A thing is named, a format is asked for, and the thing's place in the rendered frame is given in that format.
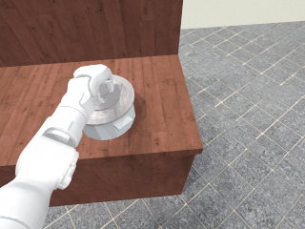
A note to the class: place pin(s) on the table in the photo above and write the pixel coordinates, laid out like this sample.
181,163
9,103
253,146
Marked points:
42,44

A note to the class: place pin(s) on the lid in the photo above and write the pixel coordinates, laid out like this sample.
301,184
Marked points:
116,104

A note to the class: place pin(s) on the robot left forearm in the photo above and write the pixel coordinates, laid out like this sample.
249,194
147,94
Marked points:
70,117

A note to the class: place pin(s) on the knob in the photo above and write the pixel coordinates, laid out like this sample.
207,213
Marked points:
103,91

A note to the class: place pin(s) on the pot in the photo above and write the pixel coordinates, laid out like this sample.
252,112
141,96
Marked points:
111,130

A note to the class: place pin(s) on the robot left upper arm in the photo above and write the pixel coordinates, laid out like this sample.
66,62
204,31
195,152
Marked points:
25,201

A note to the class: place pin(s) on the robot left hand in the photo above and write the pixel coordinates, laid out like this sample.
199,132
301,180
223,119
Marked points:
103,74

